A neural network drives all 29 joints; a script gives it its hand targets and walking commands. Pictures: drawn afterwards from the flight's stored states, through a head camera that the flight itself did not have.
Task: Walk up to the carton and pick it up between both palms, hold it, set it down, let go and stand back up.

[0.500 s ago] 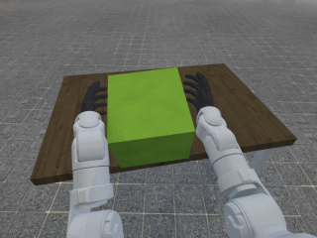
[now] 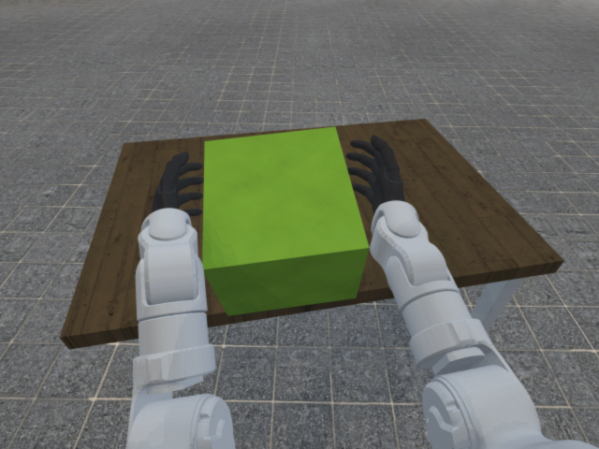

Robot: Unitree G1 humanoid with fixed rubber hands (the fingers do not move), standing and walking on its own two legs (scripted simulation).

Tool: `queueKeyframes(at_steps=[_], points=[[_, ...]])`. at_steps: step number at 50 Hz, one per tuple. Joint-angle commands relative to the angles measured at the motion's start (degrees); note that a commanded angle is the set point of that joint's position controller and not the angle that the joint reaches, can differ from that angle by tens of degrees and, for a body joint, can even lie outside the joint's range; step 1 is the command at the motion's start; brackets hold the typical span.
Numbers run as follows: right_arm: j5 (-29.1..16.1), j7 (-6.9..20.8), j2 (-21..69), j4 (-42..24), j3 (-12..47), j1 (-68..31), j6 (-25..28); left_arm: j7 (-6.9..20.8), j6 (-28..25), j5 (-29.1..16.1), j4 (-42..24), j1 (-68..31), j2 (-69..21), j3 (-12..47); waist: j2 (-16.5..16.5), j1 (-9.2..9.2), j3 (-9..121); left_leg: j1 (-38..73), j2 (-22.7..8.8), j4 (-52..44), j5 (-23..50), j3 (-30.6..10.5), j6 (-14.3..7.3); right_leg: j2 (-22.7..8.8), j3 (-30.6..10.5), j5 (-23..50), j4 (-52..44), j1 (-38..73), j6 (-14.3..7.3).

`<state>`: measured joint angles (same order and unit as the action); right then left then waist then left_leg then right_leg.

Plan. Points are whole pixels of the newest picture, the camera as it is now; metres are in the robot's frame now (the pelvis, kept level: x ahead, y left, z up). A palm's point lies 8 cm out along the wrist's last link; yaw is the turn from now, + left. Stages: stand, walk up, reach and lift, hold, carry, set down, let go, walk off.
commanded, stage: hold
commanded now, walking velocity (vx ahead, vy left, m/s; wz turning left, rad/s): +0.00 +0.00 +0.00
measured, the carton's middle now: (281, 221) +0.38 +0.02 +0.13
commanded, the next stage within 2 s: none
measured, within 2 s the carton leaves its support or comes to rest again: neither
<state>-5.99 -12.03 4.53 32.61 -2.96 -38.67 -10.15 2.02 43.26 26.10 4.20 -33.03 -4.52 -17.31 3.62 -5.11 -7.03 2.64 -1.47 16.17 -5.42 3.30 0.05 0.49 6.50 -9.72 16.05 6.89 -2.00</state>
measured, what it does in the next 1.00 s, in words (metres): stands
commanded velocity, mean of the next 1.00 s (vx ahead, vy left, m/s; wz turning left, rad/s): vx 0.00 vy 0.00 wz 0.00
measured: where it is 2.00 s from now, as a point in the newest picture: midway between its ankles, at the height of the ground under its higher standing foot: outside the picture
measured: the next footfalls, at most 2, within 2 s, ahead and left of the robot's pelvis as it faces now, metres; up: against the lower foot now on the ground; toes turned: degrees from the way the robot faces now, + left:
none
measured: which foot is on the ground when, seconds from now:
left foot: down 0.00-1.00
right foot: down 0.00-1.00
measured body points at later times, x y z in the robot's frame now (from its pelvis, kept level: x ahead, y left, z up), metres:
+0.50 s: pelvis +0.00 +0.00 +0.00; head -0.04 +0.02 +0.45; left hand +0.37 +0.15 +0.18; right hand +0.37 -0.12 +0.19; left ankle +0.06 +0.12 -0.75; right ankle +0.01 -0.09 -0.75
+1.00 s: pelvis +0.00 +0.00 +0.00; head -0.05 +0.02 +0.45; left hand +0.37 +0.16 +0.18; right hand +0.37 -0.12 +0.19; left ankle +0.06 +0.12 -0.75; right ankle +0.01 -0.09 -0.75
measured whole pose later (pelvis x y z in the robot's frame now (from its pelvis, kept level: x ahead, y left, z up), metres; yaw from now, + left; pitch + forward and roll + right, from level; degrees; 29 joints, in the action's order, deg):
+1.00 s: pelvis +0.00 +0.00 +0.00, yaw +0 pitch -13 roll +0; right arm -4.9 -11.6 4.9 33.5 -4.0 -39.1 -10.2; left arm 2.4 43.7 26.4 4.8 -33.6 -4.6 -17.7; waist 3.9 -4.9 -6.9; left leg 2.8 -1.4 15.7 -5.1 3.4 0.1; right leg 0.5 6.5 -9.6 16.2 6.7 -2.1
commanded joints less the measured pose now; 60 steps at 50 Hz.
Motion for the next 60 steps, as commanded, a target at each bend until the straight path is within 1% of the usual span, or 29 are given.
queueKeyframes(at_steps=[1, 3, 5, 6, 10, 13, 14, 15, 17, 19, 22, 24, 25, 27, 29, 30, 31, 35, 38, 39, 40, 41, 42, 45, 46, 53, 56, 58, 60], points=[[-1.04, 7.47, 22.27, -9.83, 16.56, -33.82, 2.75, 8.54, -5.71, -9.87, -8.89, -38.92, -23.83, 23.4, -5.76, -0.76, 21.71, 12.02, 0.96, -0.44, 5.74, 0.42, -0.25, 0.86, 1.51, 3.53, -3.44, -6.97, 3.37], [-1.37, 7.46, 22.9, -10.12, 16.53, -33.68, 2.72, 8.42, -5.84, -10.21, -10.24, -39.69, -24.0, 23.9, -5.5, -1.14, 22.15, 11.7, 1.0, -0.32, 6.61, 0.38, -0.46, 0.71, 1.28, 5.28, -3.17, -5.86, 3.4], [-2.27, 6.87, 22.4, -13.15, 18.33, -33.32, 2.69, 8.57, -5.34, -10.16, -9.79, -35.79, -24.22, 23.18, -4.49, -0.42, 23.36, 13.09, 1.54, 0.96, 11.15, 0.66, -0.32, 0.95, 0.72, 9.49, -3.15, -3.71, 3.9], [-2.52, 6.63, 22.27, -12.58, 18.13, -34.78, 2.34, 8.77, -5.07, -9.41, -7.12, -35.53, -23.76, 22.11, -4.06, -0.09, 20.34, 12.14, 1.7, 0.73, 9.65, 1.0, -0.62, 0.51, 0.69, 8.75, -3.65, -4.29, 4.08], [-0.95, 6.66, 21.79, -9.01, 16.42, -34.02, 2.07, 9.03, -4.68, -8.44, -6.43, -36.8, -23.18, 21.32, -4.52, -0.35, 16.41, 10.32, 1.6, -0.97, 3.78, 1.38, -0.82, 0.26, 0.82, 3.91, -4.03, -6.44, 4.02], [-0.83, 7.23, 22.21, -9.76, 16.0, -35.83, 2.32, 9.21, -4.94, -9.26, -6.38, -38.36, -23.35, 20.79, -2.76, -0.13, 17.01, 8.14, 1.47, -1.83, 1.6, 1.36, -1.65, 0.28, 0.83, 2.32, -4.07, -5.52, 3.89], [-1.21, 7.14, 22.85, -12.35, 16.5, -35.83, 2.72, 8.84, -4.85, -9.71, -7.63, -37.35, -24.07, 21.93, -4.1, 0.0, 19.57, 9.96, 1.24, -0.88, 6.07, 1.01, -1.26, 0.5, 0.88, 5.39, -3.32, -4.98, 3.66], [-1.78, 6.99, 22.79, -11.73, 16.68, -36.87, 2.51, 8.82, -4.91, -9.47, -7.04, -38.15, -23.67, 21.33, -3.46, 0.02, 19.51, 10.88, 1.4, -0.51, 6.25, 1.23, -1.35, 0.44, 0.81, 5.24, -3.57, -5.42, 3.97], [-3.12, 6.27, 24.22, -14.72, 19.61, -34.96, 2.66, 9.21, -5.08, -9.43, -8.92, -35.9, -23.6, 21.58, -2.6, 0.36, 23.54, 11.51, 2.09, 1.31, 11.24, 1.1, -1.77, 0.37, 0.5, 12.62, -2.64, -2.32, 4.79], [-4.29, 5.57, 24.37, -14.58, 21.25, -32.75, 1.91, 9.25, -5.3, -9.92, -11.79, -35.77, -23.13, 22.68, -4.15, -0.27, 24.65, 12.76, 2.53, 2.0, 14.17, 1.13, -0.9, 0.4, 0.2, 16.11, -2.14, -0.93, 5.05], [-2.68, 6.09, 22.53, -11.74, 18.43, -35.21, 1.5, 9.03, -5.23, -9.94, -9.11, -38.31, -22.79, 22.82, -4.8, -0.77, 19.54, 11.52, 1.95, 0.62, 8.7, 0.94, -0.22, 0.58, 0.76, 7.81, -3.43, -5.96, 4.13], [-1.6, 6.31, 21.9, -11.77, 17.85, -32.96, 1.87, 9.2, -5.1, -9.26, -8.76, -36.78, -23.53, 22.92, -5.55, -0.86, 19.88, 11.57, 1.36, 0.58, 8.5, 0.79, -0.28, 0.48, 0.96, 7.2, -3.33, -6.02, 4.07], [-1.54, 6.24, 22.14, -12.7, 17.4, -33.8, 1.99, 9.38, -4.9, -9.28, -8.09, -36.03, -23.64, 22.24, -4.08, -1.17, 19.5, 10.82, 1.58, 0.03, 6.63, 0.7, -0.71, 0.58, 1.04, 5.82, -3.8, -5.58, 4.18], [-1.5, 6.45, 22.58, -12.64, 17.07, -33.69, 2.09, 9.05, -4.99, -10.44, -9.9, -38.25, -24.19, 24.15, -6.56, -1.36, 20.34, 10.6, 1.39, 0.16, 6.64, 0.71, -0.13, 0.3, 1.1, 5.53, -2.93, -5.42, 3.77], [-2.1, 6.32, 22.86, -13.88, 18.21, -32.74, 2.35, 9.09, -4.93, -10.22, -9.69, -36.06, -24.34, 24.3, -4.51, -1.24, 22.58, 11.75, 1.51, 0.83, 8.73, 0.46, -0.2, 0.73, 1.09, 9.01, -2.79, -3.2, 4.05], [-2.09, 6.18, 22.81, -14.3, 17.83, -34.69, 2.33, 9.02, -5.2, -10.83, -10.58, -37.93, -23.91, 24.45, -5.07, -2.0, 22.62, 12.13, 1.71, 0.74, 8.88, 0.57, 0.04, 0.58, 0.82, 8.91, -2.97, -4.26, 3.95], [-1.82, 5.99, 22.6, -13.81, 18.31, -34.5, 2.13, 9.17, -5.05, -10.0, -8.15, -36.28, -23.74, 23.19, -3.68, -1.02, 21.17, 11.16, 1.95, 0.48, 8.19, 0.76, -0.45, 0.34, 0.78, 8.85, -3.26, -4.37, 4.54], [-2.61, 5.78, 22.3, -16.36, 20.02, -36.02, 2.61, 9.17, -5.06, -9.68, -8.69, -35.15, -24.03, 22.69, -2.53, -0.09, 22.02, 11.37, 2.0, 0.66, 9.54, 0.33, -0.74, 0.57, 0.62, 11.29, -3.16, -3.06, 4.49], [-1.95, 6.17, 22.09, -11.59, 17.89, -34.08, 1.78, 9.4, -4.52, -8.88, -7.84, -36.07, -22.89, 20.93, -3.51, 0.29, 17.99, 10.85, 1.6, -0.54, 5.87, 1.32, -0.9, 0.55, 0.63, 5.39, -3.7, -4.97, 4.13], [-2.6, 6.18, 22.43, -13.6, 18.83, -34.16, 2.1, 9.53, -4.4, -8.81, -8.13, -34.53, -23.14, 21.14, -2.92, 0.4, 18.36, 10.05, 1.85, -0.48, 6.78, 1.2, -1.14, 0.68, 0.84, 7.2, -3.8, -3.63, 4.3], [-2.25, 6.33, 22.08, -12.72, 18.15, -34.25, 2.02, 9.22, -4.57, -9.5, -10.19, -36.97, -23.09, 22.54, -5.39, 0.01, 18.9, 10.51, 1.83, -0.46, 7.13, 1.46, -0.52, 0.39, 0.57, 6.43, -3.25, -4.3, 3.92], [-1.9, 6.52, 21.61, -12.2, 17.78, -34.11, 1.89, 9.1, -4.44, -8.68, -9.06, -36.68, -23.44, 21.89, -5.11, 0.24, 19.18, 10.21, 1.71, -0.78, 6.26, 1.09, -0.6, 0.71, 0.83, 5.32, -3.48, -3.9, 3.73], [-1.94, 6.63, 21.85, -11.09, 16.73, -32.66, 1.73, 9.07, -4.43, -8.96, -9.8, -36.75, -23.12, 22.01, -5.62, -0.94, 18.21, 11.18, 1.62, -0.59, 7.31, 1.33, -0.29, 0.74, 0.67, 5.66, -3.46, -5.43, 3.81], [-0.77, 7.49, 21.59, -9.56, 15.16, -34.33, 1.89, 9.22, -4.5, -8.94, -6.93, -38.3, -23.05, 21.24, -5.37, -0.04, 17.28, 9.01, 0.85, -1.89, 1.68, 1.2, -0.67, 0.57, 1.39, 0.91, -3.93, -6.67, 3.32], [-0.29, 7.4, 21.81, -10.24, 15.23, -34.03, 2.13, 9.25, -4.51, -9.43, -7.48, -37.13, -24.07, 21.77, -4.44, -1.07, 18.44, 10.32, 1.01, -1.58, 3.55, 0.62, -0.69, 0.59, 1.29, 3.5, -3.83, -6.39, 3.32], [-0.82, 7.08, 22.94, -11.15, 16.27, -36.35, 2.96, 8.7, -5.46, -9.7, -7.29, -39.24, -23.9, 22.15, -4.65, -0.67, 20.92, 11.09, 1.46, -0.08, 5.17, 0.95, -1.04, 0.26, 0.81, 4.5, -3.71, -6.27, 3.91], [-2.11, 6.73, 23.6, -12.96, 18.72, -35.24, 2.91, 8.21, -5.8, -10.51, -11.29, -38.6, -24.81, 24.07, -4.79, -0.52, 25.35, 12.93, 1.68, 1.42, 11.54, 0.36, -0.23, 0.93, 1.06, 10.46, -2.74, -3.73, 3.79], [-1.56, 6.51, 22.72, -11.22, 18.13, -34.79, 2.28, 8.48, -5.19, -9.12, -6.58, -36.04, -23.48, 21.59, -3.27, -0.1, 20.33, 11.06, 1.75, 0.81, 9.35, 0.64, -0.83, 0.36, 0.95, 8.89, -3.26, -4.1, 4.15], [-1.42, 6.51, 22.49, -9.65, 17.72, -33.82, 2.34, 8.75, -5.22, -9.28, -7.21, -36.7, -22.52, 21.57, -3.25, -0.65, 19.97, 11.59, 1.74, 0.03, 7.72, 0.87, -0.68, 0.47, 0.6, 8.4, -3.41, -4.38, 4.15]])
